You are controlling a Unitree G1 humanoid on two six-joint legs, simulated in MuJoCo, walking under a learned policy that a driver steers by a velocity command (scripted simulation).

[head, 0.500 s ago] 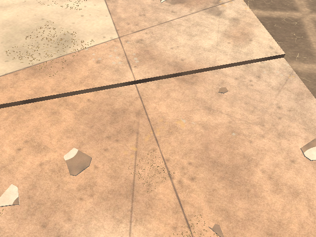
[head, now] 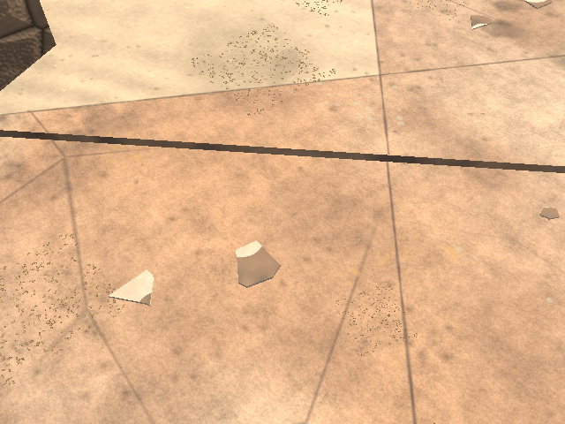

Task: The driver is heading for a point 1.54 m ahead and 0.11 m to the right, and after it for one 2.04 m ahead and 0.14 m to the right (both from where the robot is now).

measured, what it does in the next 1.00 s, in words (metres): steps on the spot: left foot, then right foot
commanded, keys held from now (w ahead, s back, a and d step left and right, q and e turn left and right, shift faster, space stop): q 0.14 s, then no key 0.54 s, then w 0.32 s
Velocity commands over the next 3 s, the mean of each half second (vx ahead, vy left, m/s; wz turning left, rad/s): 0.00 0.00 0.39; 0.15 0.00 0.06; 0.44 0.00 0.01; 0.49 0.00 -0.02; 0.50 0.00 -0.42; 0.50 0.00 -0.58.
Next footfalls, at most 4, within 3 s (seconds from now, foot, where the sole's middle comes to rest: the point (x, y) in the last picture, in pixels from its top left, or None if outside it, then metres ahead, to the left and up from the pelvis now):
0.02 left None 0.04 0.12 -0.77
0.46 right None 0.08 -0.11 -0.77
1.38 right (312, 414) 0.46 -0.04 -0.77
1.92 left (200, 312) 0.71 0.25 -0.77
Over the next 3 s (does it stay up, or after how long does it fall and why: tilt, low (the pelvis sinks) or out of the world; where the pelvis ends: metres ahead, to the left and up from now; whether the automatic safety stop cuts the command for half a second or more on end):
stays up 1.17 0.10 0.01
